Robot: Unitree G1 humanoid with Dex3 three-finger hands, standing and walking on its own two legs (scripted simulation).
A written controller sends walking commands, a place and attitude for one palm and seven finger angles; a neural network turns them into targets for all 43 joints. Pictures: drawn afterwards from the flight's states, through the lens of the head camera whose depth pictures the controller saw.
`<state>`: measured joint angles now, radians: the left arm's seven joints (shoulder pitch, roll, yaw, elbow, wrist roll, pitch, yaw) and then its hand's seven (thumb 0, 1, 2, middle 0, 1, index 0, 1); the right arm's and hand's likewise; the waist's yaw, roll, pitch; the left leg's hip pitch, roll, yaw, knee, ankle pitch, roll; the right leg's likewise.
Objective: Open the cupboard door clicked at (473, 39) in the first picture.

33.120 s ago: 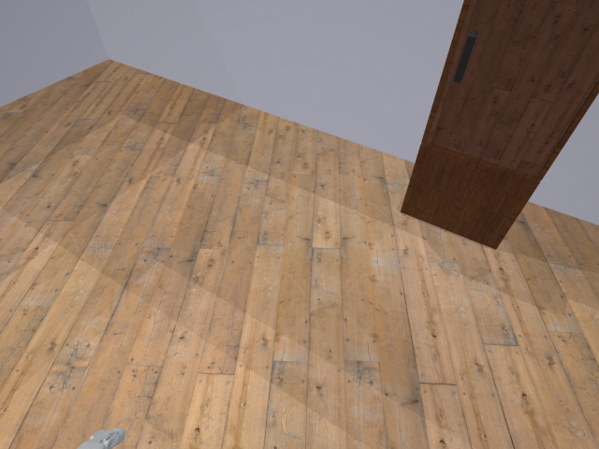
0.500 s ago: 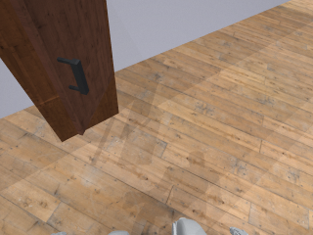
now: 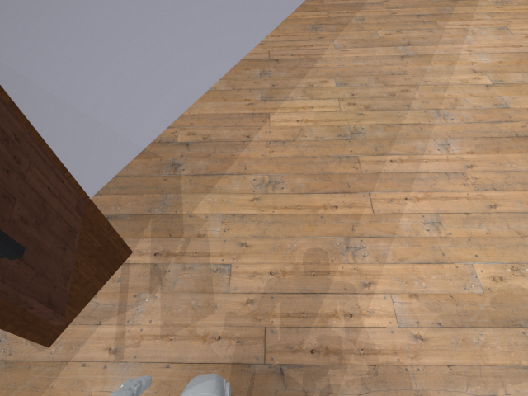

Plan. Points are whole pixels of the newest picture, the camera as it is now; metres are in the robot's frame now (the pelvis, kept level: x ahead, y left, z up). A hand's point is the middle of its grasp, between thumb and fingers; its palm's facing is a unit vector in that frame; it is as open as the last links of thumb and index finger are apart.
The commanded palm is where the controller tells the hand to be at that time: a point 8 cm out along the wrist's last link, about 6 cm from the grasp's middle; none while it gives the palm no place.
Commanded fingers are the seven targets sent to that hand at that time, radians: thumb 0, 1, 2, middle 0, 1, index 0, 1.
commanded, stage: walk to a spot facing it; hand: left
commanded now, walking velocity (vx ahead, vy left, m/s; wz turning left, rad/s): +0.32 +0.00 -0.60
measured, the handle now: out of the picture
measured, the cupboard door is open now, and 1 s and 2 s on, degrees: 40 40 40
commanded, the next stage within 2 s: turn to face it in 1.62 s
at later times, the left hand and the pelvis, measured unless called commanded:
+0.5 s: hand (151, 330) +0.25 +0.24 -0.18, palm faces -0.19 -0.97 -0.17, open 7.4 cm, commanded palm none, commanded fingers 0.00 0.90 0.90 -0.20 -0.30 -0.20 -0.30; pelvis +0.18 +0.05 +0.00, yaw -16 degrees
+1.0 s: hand (255, 202) +0.55 +0.05 -0.17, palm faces -0.45 -0.87 -0.23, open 7.2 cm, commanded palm none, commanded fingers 0.00 0.90 0.90 -0.20 -0.30 -0.20 -0.30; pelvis +0.39 -0.08 +0.00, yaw -29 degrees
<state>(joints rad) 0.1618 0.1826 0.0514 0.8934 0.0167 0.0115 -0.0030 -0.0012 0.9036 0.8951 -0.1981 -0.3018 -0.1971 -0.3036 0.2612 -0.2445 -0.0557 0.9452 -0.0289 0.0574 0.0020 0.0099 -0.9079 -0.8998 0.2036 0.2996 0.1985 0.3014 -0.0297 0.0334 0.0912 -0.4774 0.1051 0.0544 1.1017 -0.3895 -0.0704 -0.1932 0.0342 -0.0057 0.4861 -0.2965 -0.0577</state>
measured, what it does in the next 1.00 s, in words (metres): walks ahead, turning right: left foot, then right foot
